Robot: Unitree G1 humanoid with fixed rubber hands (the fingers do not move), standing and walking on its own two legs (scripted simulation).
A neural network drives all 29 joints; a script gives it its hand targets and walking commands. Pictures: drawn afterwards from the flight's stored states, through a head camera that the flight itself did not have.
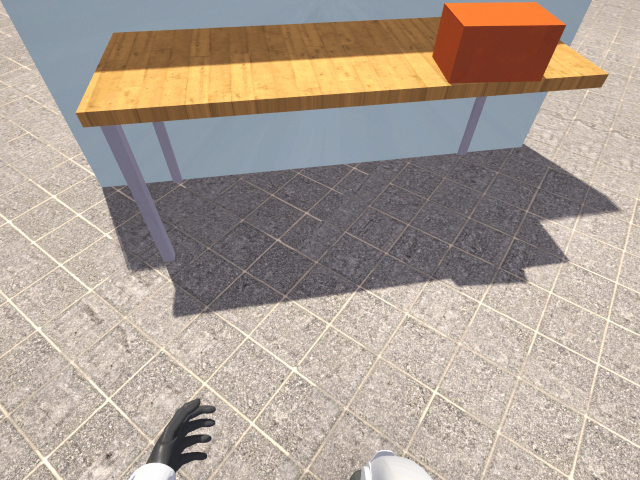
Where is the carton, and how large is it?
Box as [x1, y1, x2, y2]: [432, 2, 565, 82]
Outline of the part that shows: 565,24 535,2 444,3 432,56 448,82 540,80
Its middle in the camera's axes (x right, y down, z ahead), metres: +0.51 -0.59 +1.14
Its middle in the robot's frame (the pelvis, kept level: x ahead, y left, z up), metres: +1.22 -0.58 +0.01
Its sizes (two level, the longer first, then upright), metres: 0.283 0.182 0.156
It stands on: a table, 0.67 m high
